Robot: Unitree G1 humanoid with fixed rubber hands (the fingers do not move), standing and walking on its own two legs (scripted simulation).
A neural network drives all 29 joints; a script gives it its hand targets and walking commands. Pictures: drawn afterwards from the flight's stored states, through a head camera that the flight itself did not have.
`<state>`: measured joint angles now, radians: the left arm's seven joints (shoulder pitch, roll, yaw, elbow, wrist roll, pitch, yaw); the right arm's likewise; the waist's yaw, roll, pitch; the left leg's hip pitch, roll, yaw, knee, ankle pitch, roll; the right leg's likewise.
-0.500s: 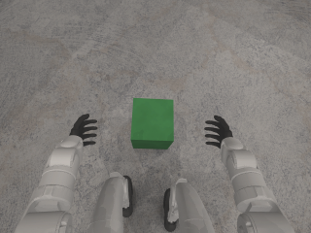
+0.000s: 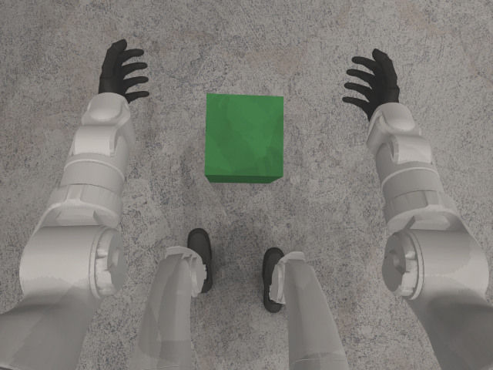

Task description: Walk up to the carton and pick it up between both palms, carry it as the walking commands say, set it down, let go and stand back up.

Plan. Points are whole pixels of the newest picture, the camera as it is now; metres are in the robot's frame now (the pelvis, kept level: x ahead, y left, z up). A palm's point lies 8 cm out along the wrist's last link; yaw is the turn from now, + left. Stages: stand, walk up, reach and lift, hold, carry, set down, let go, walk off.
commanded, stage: reach and lift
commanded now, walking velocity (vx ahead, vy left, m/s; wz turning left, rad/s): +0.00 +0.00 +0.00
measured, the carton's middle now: (242, 144) +0.51 -0.02 -0.53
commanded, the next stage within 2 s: none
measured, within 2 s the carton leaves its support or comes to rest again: neither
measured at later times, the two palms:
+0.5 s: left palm (138, 89) +0.53 +0.18 -0.16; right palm (355, 94) +0.53 -0.19 -0.15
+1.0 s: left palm (160, 116) +0.53 +0.18 -0.32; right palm (323, 121) +0.53 -0.19 -0.31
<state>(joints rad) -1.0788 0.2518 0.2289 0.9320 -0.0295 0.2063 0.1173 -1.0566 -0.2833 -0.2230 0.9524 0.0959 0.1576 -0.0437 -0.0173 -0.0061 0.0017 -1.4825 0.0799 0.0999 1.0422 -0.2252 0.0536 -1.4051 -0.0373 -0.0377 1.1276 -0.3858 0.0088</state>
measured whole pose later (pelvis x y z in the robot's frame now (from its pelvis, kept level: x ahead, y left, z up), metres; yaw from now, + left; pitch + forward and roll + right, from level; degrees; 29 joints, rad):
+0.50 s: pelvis +0.01 -0.01 -0.03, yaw -2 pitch +51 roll -1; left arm -1.15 0.22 0.42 0.93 0.08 0.09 0.03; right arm -1.17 -0.21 -0.29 0.90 -0.05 0.11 -0.06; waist 0.02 0.00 -0.09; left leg -1.76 0.06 0.03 1.14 -0.27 0.00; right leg -1.69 0.00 -0.01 1.22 -0.41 0.00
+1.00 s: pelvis -0.01 +0.00 -0.18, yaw -3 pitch +48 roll -1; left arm -1.31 0.29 0.27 0.99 -0.07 0.12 0.13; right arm -1.31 -0.31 -0.16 0.97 0.11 0.14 -0.12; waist 0.03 -0.01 0.04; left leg -2.17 0.06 0.01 1.77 -0.43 0.01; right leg -2.08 0.00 0.00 1.85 -0.60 0.02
